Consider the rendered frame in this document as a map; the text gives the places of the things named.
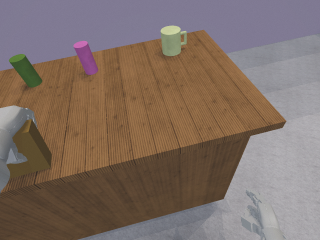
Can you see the right robot forearm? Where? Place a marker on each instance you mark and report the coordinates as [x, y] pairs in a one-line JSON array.
[[272, 233]]

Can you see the table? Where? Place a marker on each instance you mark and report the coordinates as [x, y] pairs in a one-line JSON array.
[[146, 136]]

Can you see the left robot hand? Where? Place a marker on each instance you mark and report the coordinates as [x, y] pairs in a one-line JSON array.
[[12, 118]]

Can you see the sponge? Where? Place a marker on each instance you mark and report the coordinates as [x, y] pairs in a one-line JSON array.
[[30, 143]]

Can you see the right robot hand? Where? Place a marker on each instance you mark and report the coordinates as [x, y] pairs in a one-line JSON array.
[[262, 217]]

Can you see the left robot forearm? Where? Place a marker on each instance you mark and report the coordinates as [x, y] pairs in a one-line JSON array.
[[6, 142]]

